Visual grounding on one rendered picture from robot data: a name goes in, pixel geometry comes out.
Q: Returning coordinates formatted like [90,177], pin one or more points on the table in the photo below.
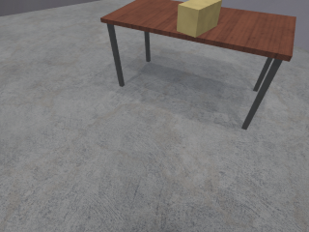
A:
[264,34]

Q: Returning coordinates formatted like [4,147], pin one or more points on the carton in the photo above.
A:
[195,17]

